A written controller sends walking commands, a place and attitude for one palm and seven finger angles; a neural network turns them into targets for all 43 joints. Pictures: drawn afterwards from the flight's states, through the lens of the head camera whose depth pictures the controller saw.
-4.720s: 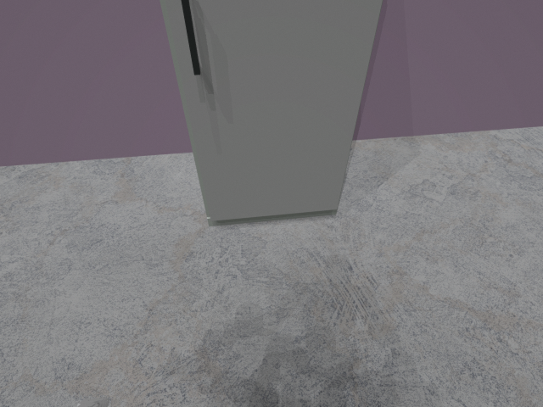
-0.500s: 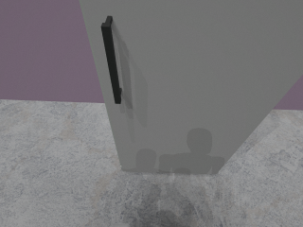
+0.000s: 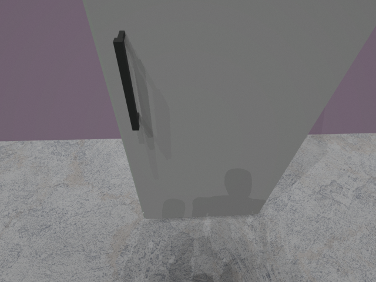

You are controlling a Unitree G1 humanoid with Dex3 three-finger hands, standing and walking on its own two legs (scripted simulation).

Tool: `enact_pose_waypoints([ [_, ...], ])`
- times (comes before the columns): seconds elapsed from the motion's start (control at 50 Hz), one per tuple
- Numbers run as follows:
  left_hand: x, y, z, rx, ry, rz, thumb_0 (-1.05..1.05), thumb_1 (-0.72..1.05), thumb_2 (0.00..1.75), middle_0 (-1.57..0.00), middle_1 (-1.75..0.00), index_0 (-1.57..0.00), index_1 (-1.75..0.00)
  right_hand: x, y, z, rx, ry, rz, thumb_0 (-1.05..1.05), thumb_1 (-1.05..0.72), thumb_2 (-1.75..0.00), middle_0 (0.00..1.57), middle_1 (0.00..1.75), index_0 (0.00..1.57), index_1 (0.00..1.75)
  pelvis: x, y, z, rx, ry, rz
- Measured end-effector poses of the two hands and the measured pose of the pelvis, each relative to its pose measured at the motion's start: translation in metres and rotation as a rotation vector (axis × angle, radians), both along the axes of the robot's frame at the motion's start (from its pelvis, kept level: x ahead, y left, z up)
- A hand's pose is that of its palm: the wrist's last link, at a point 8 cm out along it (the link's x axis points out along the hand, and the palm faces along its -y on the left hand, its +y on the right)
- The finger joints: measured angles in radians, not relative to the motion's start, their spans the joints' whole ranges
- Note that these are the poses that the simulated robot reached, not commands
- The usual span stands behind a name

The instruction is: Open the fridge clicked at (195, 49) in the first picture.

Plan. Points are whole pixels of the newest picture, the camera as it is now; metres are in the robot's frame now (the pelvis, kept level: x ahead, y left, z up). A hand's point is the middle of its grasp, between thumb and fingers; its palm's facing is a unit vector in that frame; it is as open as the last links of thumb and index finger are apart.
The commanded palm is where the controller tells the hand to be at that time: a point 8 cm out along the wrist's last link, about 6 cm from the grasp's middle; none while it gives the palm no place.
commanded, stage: come to a stop and stand still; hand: left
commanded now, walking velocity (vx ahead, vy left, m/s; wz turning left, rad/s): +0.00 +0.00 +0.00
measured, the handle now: (129, 86) +0.50 +0.16 +0.16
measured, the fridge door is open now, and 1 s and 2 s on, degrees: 0 0 0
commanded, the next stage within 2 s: look again from close up in 0.92 s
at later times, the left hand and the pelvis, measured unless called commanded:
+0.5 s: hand out of the picture -0.03 +0.09 -0.18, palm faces +0.06 -0.99 -0.11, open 7.4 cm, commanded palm none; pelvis +0.01 -0.04 +0.00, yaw +1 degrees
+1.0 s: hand out of the picture +0.00 +0.12 -0.18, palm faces +0.06 -0.98 -0.18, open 7.4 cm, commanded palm none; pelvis +0.03 -0.04 +0.00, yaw +1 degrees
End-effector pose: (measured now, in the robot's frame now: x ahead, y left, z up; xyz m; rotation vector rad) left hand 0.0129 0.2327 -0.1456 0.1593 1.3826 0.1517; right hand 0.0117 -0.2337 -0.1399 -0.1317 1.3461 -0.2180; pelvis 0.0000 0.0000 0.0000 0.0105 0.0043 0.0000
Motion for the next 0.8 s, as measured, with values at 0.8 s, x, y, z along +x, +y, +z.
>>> enact_pose_waypoints([
  [0.8,-0.031,-0.069,-0.003,-0.040,0.089,0.070,0.00,0.91,0.90,-0.20,-0.30,-0.20,-0.30,0.005,-0.019,-0.011,0.043,0.075,0.035,0.01,-0.92,-0.90,0.20,0.30,0.19,0.30,0.024,-0.038,-0.001,-0.004,-0.039,0.011],
])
